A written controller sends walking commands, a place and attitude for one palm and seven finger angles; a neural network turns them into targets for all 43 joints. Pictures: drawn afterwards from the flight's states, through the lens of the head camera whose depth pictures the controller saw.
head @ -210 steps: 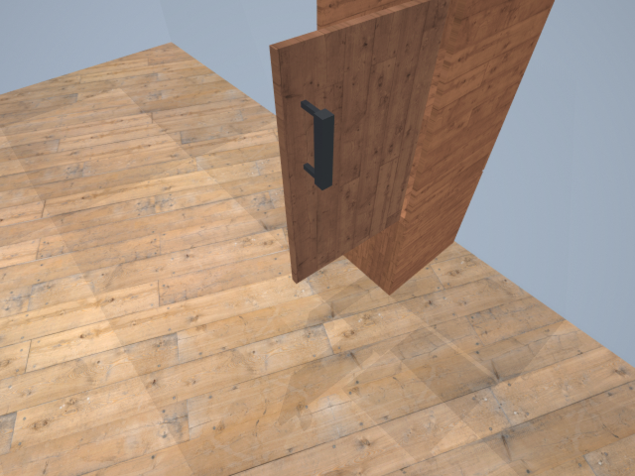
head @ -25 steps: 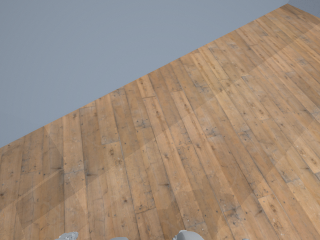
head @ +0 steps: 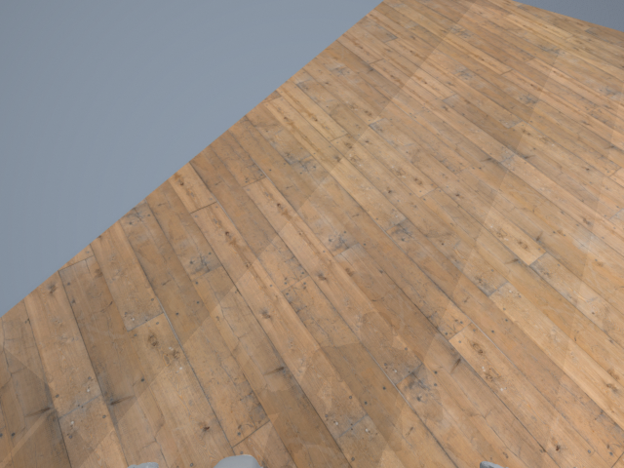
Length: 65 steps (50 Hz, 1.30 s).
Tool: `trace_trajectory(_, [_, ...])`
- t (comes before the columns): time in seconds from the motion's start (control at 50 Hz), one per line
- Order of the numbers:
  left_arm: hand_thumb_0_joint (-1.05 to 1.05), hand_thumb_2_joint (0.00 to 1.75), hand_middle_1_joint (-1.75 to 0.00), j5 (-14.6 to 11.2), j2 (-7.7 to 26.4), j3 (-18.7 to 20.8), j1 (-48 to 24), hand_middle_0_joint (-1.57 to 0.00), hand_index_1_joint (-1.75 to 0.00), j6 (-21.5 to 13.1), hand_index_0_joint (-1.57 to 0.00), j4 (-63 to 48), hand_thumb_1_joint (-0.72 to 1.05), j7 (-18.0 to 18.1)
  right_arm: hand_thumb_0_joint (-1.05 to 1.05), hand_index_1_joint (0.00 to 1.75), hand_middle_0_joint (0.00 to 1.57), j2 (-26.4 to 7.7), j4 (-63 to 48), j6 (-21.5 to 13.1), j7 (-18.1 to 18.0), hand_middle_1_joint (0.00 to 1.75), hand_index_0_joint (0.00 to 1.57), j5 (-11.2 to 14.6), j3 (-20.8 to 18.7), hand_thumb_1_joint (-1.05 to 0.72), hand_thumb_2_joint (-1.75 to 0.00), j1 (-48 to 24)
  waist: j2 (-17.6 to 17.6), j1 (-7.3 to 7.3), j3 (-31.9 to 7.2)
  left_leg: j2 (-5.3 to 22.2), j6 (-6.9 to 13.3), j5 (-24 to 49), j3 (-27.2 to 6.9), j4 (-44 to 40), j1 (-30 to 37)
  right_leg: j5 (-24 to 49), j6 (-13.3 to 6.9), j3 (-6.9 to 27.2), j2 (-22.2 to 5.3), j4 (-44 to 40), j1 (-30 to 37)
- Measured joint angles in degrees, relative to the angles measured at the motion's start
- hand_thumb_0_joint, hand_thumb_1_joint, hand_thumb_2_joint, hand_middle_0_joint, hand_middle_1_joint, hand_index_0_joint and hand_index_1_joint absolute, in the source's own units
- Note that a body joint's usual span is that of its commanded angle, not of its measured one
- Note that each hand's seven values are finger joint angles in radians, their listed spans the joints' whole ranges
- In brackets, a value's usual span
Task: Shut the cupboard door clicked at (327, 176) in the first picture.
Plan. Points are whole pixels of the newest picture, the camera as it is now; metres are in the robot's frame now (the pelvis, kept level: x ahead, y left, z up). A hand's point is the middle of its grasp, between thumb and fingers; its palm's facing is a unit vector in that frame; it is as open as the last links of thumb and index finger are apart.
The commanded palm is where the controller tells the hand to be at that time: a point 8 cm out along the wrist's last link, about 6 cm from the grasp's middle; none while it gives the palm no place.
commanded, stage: walk around to get in front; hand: left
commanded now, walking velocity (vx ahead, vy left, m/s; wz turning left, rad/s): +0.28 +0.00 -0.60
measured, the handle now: out of the picture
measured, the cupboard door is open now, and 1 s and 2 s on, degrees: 86 86 86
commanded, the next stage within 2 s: walk to a spot facing it in 1.16 s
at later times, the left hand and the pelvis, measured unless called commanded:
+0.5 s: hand (279, 336) +0.33 +0.07 -0.16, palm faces -0.34 -0.92 -0.20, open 7.3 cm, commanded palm none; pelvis +0.12 -0.06 -0.01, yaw -17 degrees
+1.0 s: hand (303, 270) +0.46 +0.04 -0.16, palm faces -0.43 -0.89 -0.16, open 7.3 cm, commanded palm none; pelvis +0.34 -0.11 +0.01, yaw -29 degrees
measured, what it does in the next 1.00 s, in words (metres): walks ahead, turning right: left foot, then right foot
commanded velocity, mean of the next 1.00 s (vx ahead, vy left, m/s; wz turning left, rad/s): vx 0.34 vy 0.00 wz -0.43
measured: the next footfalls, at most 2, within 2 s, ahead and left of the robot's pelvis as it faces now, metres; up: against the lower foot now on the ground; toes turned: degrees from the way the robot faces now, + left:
left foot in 0.02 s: +0.05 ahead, +0.12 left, +0.00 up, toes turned +3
right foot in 0.42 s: +0.17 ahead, -0.18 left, +0.00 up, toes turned -22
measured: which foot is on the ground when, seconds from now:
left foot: up 0.00-0.00, down 0.02-0.42, up 0.44-0.78, down 0.80-1.00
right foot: down 0.00-0.02, up 0.04-0.40, down 0.42-0.78, up 0.80-1.00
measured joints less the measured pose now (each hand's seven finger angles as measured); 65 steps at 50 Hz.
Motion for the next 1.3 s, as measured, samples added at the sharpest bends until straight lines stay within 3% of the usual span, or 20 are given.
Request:
trace_trajectory(0.04, [0.01, 0.9, -0.3, -0.26, -0.13, 0.17, 1.14, -0.2, -0.3, 0.4, -0.21, 0.22, 0.9, -0.46, 0.0, 0.3, 0.2, -0.15, -0.7, -1.47, 0.03, 0.3, 0.2, -0.5, 0.42, -0.91, -0.9, 1.2, 0.67, -0.22, -1.56, 0.55, 2.39, 3.49, 0.26, -7.41, 2.82, -5.41, -0.01, 0.32, 1.3, 4.38, -1.94])
trace_trajectory(0.08, [0.01, 0.9, -0.3, -0.14, 0.24, 0.68, 1.06, -0.2, -0.3, 1.01, -0.21, 0.73, 0.91, -1.17, 0.0, 0.3, 0.2, 0.45, -0.61, -2.71, -0.25, 0.3, 0.2, -1.18, 0.95, -0.91, -0.9, 2.38, 0.28, -0.29, -1.75, 1.34, 4.68, 4.96, 1.57, -6.4, 3.3, -11.37, 0.18, -1.78, 0.97, 15.34, -5.92])
trace_trajectory(0.16, [0.01, 0.9, -0.3, 0.54, 0.98, 1.59, -0.48, -0.2, -0.3, 0.66, -0.2, 1.11, 0.91, -2.68, 0.0, 0.3, 0.2, 1.77, 0.8, -3.74, -0.34, 0.3, 0.2, -1.49, 1.75, -0.91, -0.9, 6.28, -0.31, -0.17, -1.6, 2.79, 4.49, 5.38, 4.07, -12.1, 8.38, -5.94, 1.28, -6.4, -2.32, 30.11, -12.85])
trace_trajectory(0.24, [0.01, 0.9, -0.3, 0.44, 0.67, 1.23, -2.54, -0.19, -0.3, 0.23, -0.2, 0.71, 0.91, -3.2, 0.0, 0.3, 0.2, 2.19, 3.0, -4.31, -0.45, 0.3, 0.2, -1.45, 1.77, -0.91, -0.9, 9.74, 0.73, -0.62, -0.93, 4.65, 3.49, 6.02, 7.06, -17.04, 13.23, -1.91, 1.77, -9.03, -4.81, 26.13, -15.07])
trace_trajectory(0.36, [0.01, 0.9, -0.3, 0.42, 0.23, 0.54, -6.9, -0.19, -0.3, 0.05, -0.2, 0.39, 0.91, -3.59, 0.0, 0.3, 0.2, 1.72, 6.03, -3.77, -0.01, 0.3, 0.2, -1.76, 1.16, -0.91, -0.9, 14.27, 2.01, -3.33, 0.22, 7.18, 0.78, 1.71, 11.81, -16.14, 18.02, -1.89, 0.3, -12.41, -5.0, 11.48, -11.7])
trace_trajectory(0.42, [0.01, 0.9, -0.3, 0.44, 0.68, 0.18, -8.51, -0.19, -0.3, -2.08, -0.2, -0.91, 0.91, -3.52, 0.0, 0.3, 0.2, 1.62, 7.42, -3.02, 0.39, 0.3, 0.2, -1.11, 1.14, -0.91, -0.9, 17.02, 1.7, -4.02, 0.29, 9.31, -0.1, -3.12, 12.24, -4.91, 15.58, -0.36, -2.9, -13.14, -3.94, 2.98, -5.87])
trace_trajectory(0.48, [0.0, 0.9, -0.3, -0.58, -0.11, 0.19, -8.46, -0.19, -0.3, -4.28, -0.2, -1.5, 0.91, -1.86, 0.0, 0.3, 0.2, 0.99, 9.19, -0.88, 0.69, 0.3, 0.2, -0.31, 0.88, -0.91, -0.9, 13.95, 2.41, -3.79, 2.05, 8.55, 0.64, -5.93, 3.34, 20.33, 4.05, 0.74, -3.08, -12.61, -2.74, 6.64, -5.64])
trace_trajectory(0.52, [0.0, 0.9, -0.3, -0.6, -0.8, -0.13, -6.79, -0.2, -0.3, -4.26, -0.2, -1.0, 0.91, -0.97, 0.01, 0.3, 0.2, 0.76, 8.95, -0.51, 0.73, 0.3, 0.2, -0.54, 0.42, -0.91, -0.9, 10.87, 2.74, -3.89, 2.09, 7.91, 0.49, -2.02, 0.68, 25.83, -2.24, 0.35, -2.8, -11.87, -1.6, 3.9, -3.23])
trace_trajectory(0.64, [0.0, 0.9, -0.3, -0.23, -2.14, 0.04, -1.0, -0.2, -0.3, -4.46, -0.21, 2.89, 0.93, -0.16, 0.01, 0.3, 0.2, 1.89, 4.45, -1.96, 1.44, 0.3, 0.2, -1.03, -0.09, -0.91, -0.9, 3.85, 1.67, -2.92, -0.33, 6.54, -0.05, 6.93, -0.29, 14.12, -10.54, 2.26, -2.65, -8.62, 0.05, -6.32, 3.82])
trace_trajectory(0.76, [0.0, 0.9, -0.3, -0.24, -1.17, 0.26, 3.83, -0.2, -0.3, -4.8, -0.21, 5.78, 0.93, -0.56, 0.0, 0.3, 0.2, 2.57, 2.41, -3.67, 2.0, 0.3, 0.2, -0.95, 0.27, -0.91, -0.9, -0.54, 0.94, 0.21, -1.45, 3.34, 0.75, 10.7, 1.03, -5.03, -5.53, -2.33, -1.12, -6.28, 0.2, -7.01, 9.73])
trace_trajectory(0.8, [0.0, 0.9, -0.3, -0.55, -1.2, 0.47, 6.12, -0.2, -0.3, -4.49, -0.21, 6.32, 0.92, -0.58, 0.0, 0.3, 0.2, 1.96, 1.67, -5.17, 1.82, 0.3, 0.2, -1.38, 0.66, -0.91, -0.9, -1.07, 1.65, 0.94, -2.39, 3.12, 3.12, 12.5, 1.23, -9.81, -2.37, -6.94, -0.79, -5.94, 0.49, 0.34, 8.18])
trace_trajectory(0.84, [0.0, 0.9, -0.3, -0.43, -0.34, 0.62, 6.33, -0.2, -0.3, -3.6, -0.2, 7.38, 0.92, -0.51, 0.0, 0.3, 0.2, 2.75, 1.3, -5.9, 1.2, 0.3, 0.2, -1.79, 1.04, -0.91, -0.9, -1.69, 0.15, 0.92, -1.96, 2.71, 5.31, 10.93, 2.88, -5.85, -1.99, -10.91, -1.31, -5.49, -0.3, 17.33, 2.25])
trace_trajectory(0.88, [0.01, 0.9, -0.3, 0.01, 0.23, 0.94, 5.51, -0.2, -0.3, -2.93, -0.2, 8.17, 0.92, -0.7, 0.0, 0.3, 0.2, 3.64, 1.11, -6.18, 0.79, 0.3, 0.2, -1.84, 1.36, -0.91, -0.9, -0.68, -0.88, 0.82, -1.97, 2.3, 5.59, 9.04, 4.18, -6.41, 0.26, -8.49, -1.25, -6.18, -1.53, 30.95, -4.18])
trace_trajectory(0.92, [0.01, 0.9, -0.3, 0.32, 0.27, 1.18, 4.23, -0.2, -0.3, -2.5, -0.2, 7.86, 0.92, -1.11, 0.0, 0.3, 0.2, 4.34, 1.92, -6.36, 0.4, 0.3, 0.2, -1.68, 1.56, -0.91, -0.9, 1.0, -1.16, 1.04, -1.99, 2.09, 4.87, 9.21, 5.13, -9.77, 3.4, -4.45, -0.62, -7.06, -3.19, 36.15, -9.22])
trace_trajectory(1.0, [0.01, 0.9, -0.3, 0.44, -1.1, 0.86, 2.08, -0.19, -0.3, -2.13, -0.2, 5.9, 0.92, -1.83, -0.01, 0.3, 0.21, 4.16, 4.82, -6.03, -0.08, 0.3, 0.2, -1.26, 0.88, -0.93, -0.9, 4.74, 0.29, 1.09, -2.31, 2.61, 4.53, 9.47, 7.07, -16.48, 9.63, 0.08, 0.37, -8.73, -6.01, 27.93, -13.9])
trace_trajectory(1.1, [0.01, 0.9, -0.3, 0.56, -2.28, 0.45, -1.45, -0.19, -0.3, -2.02, -0.2, 4.37, 0.91, -2.36, -0.01, 0.3, 0.2, 2.53, 7.66, -4.84, 0.5, 0.3, 0.2, -1.54, 0.22, -0.93, -0.9, 9.28, 1.6, -0.91, -1.75, 3.6, 2.69, 6.72, 9.67, -19.16, 15.52, 2.89, 0.35, -10.79, -7.02, 12.33, -13.23])
trace_trajectory(1.16, [0.01, 0.9, -0.3, 0.62, -2.18, 0.29, -3.62, -0.19, -0.3, -2.56, -0.2, 3.71, 0.91, -2.5, 0.0, 0.3, 0.2, 1.79, 9.12, -4.06, 0.64, 0.3, 0.2, -1.61, 0.09, -0.92, -0.9, 12.17, 2.27, -2.22, -1.07, 5.14, 0.72, 2.49, 10.79, -16.09, 17.78, 3.02, -0.58, -12.6, -5.66, 5.41, -9.56])
trace_trajectory(1.2, [0.01, 0.9, -0.3, 0.68, -1.46, 0.32, -4.46, -0.19, -0.3, -4.23, -0.2, 2.77, 0.91, -2.32, 0.0, 0.3, 0.2, 1.76, 10.21, -3.34, 0.85, 0.3, 0.2, -1.0, 0.21, -0.92, -0.9, 14.14, 1.63, -2.26, -0.96, 6.53, 0.72, -1.55, 10.42, -5.42, 15.21, 5.86, -2.6, -12.78, -5.04, 2.66, -6.87])
trace_trajectory(1.26, [0.0, 0.9, -0.3, -0.27, -2.2, 0.22, -4.77, -0.2, -0.3, -5.62, -0.2, 2.53, 0.91, -0.82, 0.0, 0.3, 0.2, 1.12, 11.98, -1.51, 0.94, 0.3, 0.2, -0.45, -0.11, -0.92, -0.9, 12.28, 2.92, -2.38, 0.4, 6.49, 1.77, -4.16, 2.68, 18.51, 4.71, 1.52, -3.58, -13.35, -3.35, 5.82, -5.08])
trace_trajectory(1.3, [0.0, 0.9, -0.3, -0.48, -2.72, -0.16, -3.58, -0.2, -0.3, -5.64, -0.2, 3.06, 0.91, -0.02, 0.01, 0.3, 0.2, 1.15, 11.89, -1.24, 0.78, 0.3, 0.2, -0.65, -0.28, -0.92, -0.9, 10.33, 3.11, -2.69, 0.06, 6.32, 1.58, -0.79, 0.82, 23.43, -1.13, 0.98, -3.29, -13.39, -2.35, 2.21, -2.01])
